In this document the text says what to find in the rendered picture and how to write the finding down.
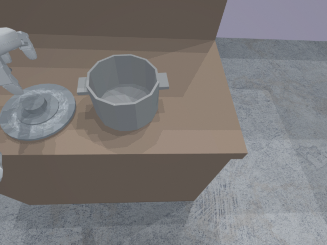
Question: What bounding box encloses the left robot hand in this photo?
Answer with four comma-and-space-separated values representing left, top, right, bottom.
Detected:
0, 28, 37, 95

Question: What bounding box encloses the pot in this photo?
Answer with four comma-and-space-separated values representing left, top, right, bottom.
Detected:
77, 54, 169, 131

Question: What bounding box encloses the lid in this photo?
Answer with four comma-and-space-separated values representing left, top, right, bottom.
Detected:
0, 84, 76, 141

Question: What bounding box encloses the knob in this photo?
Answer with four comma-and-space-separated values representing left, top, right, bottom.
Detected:
22, 94, 47, 114

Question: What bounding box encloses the table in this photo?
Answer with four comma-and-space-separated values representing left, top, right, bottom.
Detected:
0, 0, 248, 205

